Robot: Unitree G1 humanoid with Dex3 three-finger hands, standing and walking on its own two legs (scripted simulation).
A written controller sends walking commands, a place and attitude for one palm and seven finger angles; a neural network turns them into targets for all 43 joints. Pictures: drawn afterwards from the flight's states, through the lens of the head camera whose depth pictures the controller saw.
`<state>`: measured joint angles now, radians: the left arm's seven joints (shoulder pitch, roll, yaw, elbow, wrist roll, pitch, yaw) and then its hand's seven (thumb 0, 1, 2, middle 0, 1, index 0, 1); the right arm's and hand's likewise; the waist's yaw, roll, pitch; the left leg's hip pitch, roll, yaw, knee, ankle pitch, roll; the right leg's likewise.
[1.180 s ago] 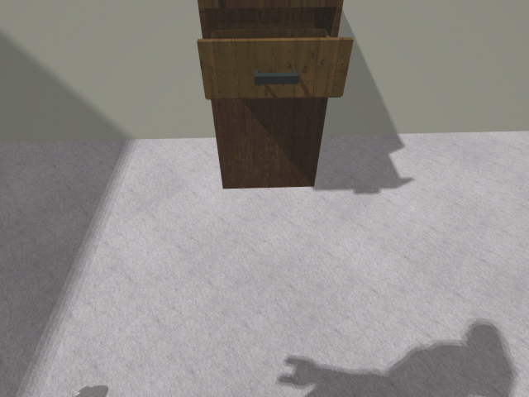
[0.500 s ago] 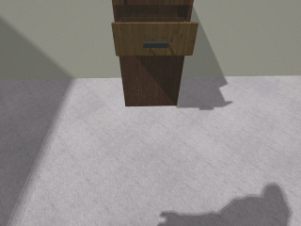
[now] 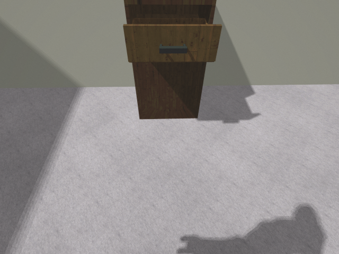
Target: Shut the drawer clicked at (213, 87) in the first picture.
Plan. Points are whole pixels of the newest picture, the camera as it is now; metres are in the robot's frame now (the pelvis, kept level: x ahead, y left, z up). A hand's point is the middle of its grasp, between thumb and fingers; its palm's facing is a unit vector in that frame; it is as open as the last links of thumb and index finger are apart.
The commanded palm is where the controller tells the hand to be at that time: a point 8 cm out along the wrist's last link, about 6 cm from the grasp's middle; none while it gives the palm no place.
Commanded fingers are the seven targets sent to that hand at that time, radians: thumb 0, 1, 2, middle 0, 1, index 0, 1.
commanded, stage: look at it before walking up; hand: left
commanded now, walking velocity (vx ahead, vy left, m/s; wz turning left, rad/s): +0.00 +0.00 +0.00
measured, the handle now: (172, 47) +0.99 +0.04 +0.02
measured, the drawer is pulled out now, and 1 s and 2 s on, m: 0.29 0.29 0.29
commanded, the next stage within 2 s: walk to a spot facing it in 0.26 s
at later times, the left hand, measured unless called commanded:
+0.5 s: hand out of the picture +0.07 +0.24 -0.16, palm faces -0.03 -0.95 -0.31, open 7.4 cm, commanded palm none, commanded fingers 0.00 0.90 0.90 -0.20 -0.30 -0.20 -0.30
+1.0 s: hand out of the picture +0.14 +0.13 -0.16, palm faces -0.21 -0.96 -0.19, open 7.4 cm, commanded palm none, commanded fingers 0.00 0.90 0.90 -0.20 -0.30 -0.20 -0.30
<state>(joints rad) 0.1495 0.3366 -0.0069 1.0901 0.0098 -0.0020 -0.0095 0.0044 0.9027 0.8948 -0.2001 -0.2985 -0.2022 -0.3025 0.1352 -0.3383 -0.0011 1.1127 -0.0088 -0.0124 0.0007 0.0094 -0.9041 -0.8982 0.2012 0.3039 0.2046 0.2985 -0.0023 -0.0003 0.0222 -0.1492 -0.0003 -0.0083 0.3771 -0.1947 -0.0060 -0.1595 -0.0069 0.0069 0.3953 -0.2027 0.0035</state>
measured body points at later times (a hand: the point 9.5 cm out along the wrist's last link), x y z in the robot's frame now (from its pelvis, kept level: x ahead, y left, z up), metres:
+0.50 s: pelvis +0.01 +0.00 +0.00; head +0.00 +0.00 +0.45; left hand +0.07 +0.29 -0.14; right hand +0.08 -0.29 -0.14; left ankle +0.01 +0.12 -0.75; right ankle +0.01 -0.12 -0.75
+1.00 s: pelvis +0.12 -0.05 +0.00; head +0.13 -0.07 +0.45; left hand +0.15 +0.18 -0.15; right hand +0.13 -0.32 -0.15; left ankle +0.21 +0.08 -0.66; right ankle +0.08 -0.13 -0.75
